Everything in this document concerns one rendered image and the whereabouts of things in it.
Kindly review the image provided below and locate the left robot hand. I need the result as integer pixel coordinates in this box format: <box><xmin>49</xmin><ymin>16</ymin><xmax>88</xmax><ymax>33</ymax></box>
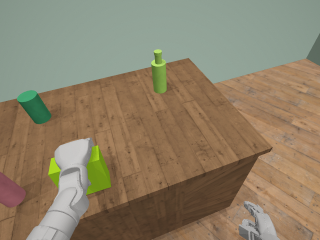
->
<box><xmin>54</xmin><ymin>137</ymin><xmax>94</xmax><ymax>186</ymax></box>

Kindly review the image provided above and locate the right robot hand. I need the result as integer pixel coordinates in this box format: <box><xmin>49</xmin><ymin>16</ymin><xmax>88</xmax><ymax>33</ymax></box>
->
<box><xmin>238</xmin><ymin>201</ymin><xmax>277</xmax><ymax>240</ymax></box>

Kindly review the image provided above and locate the table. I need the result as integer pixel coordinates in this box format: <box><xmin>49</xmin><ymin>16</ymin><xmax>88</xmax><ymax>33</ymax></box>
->
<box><xmin>0</xmin><ymin>58</ymin><xmax>273</xmax><ymax>240</ymax></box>

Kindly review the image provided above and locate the robot left forearm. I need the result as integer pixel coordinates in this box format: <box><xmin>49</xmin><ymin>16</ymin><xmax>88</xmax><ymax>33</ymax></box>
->
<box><xmin>26</xmin><ymin>164</ymin><xmax>89</xmax><ymax>240</ymax></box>

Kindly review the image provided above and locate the sponge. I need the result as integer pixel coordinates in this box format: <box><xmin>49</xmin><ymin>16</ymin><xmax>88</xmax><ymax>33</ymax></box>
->
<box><xmin>48</xmin><ymin>145</ymin><xmax>111</xmax><ymax>195</ymax></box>

